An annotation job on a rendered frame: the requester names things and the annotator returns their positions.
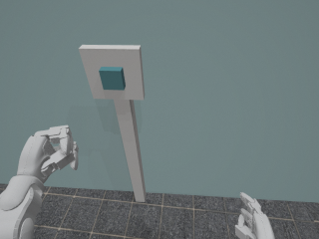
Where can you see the robot left hand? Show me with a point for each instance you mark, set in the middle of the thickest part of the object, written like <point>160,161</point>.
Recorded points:
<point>40,158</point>

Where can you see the left robot forearm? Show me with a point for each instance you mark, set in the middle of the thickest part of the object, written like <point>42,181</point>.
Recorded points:
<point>20,203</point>

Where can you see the panel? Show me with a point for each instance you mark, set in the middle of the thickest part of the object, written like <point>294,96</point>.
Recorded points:
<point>128,57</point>

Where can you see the robot right hand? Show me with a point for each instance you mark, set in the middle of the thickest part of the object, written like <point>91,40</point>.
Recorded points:
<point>258,224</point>

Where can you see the button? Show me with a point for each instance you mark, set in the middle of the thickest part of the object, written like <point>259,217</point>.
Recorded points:
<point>112,78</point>

